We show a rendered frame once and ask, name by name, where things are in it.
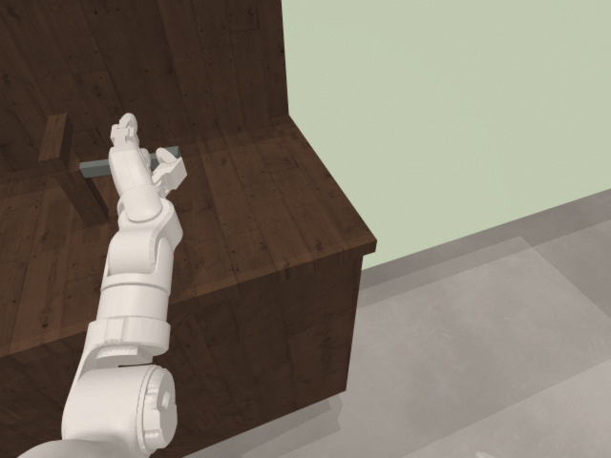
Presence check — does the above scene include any left robot forearm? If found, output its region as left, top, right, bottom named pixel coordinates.
left=61, top=185, right=183, bottom=440

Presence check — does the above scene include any counter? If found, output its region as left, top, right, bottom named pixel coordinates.
left=0, top=0, right=377, bottom=458

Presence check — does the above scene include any robot left upper arm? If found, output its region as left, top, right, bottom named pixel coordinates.
left=17, top=364, right=178, bottom=458

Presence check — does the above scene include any left robot hand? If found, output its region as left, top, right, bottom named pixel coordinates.
left=109, top=113, right=187, bottom=197

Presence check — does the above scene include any tap lever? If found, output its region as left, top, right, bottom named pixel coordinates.
left=79, top=146, right=181, bottom=178

